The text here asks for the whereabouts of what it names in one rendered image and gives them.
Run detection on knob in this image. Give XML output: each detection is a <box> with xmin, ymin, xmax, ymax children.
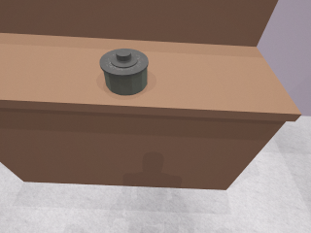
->
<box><xmin>116</xmin><ymin>49</ymin><xmax>131</xmax><ymax>61</ymax></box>

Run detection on pot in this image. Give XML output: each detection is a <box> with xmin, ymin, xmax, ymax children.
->
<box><xmin>103</xmin><ymin>68</ymin><xmax>148</xmax><ymax>96</ymax></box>

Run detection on lid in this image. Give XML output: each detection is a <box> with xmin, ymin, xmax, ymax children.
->
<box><xmin>99</xmin><ymin>49</ymin><xmax>149</xmax><ymax>78</ymax></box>

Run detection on table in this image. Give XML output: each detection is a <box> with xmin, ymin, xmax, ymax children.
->
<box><xmin>0</xmin><ymin>0</ymin><xmax>302</xmax><ymax>190</ymax></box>

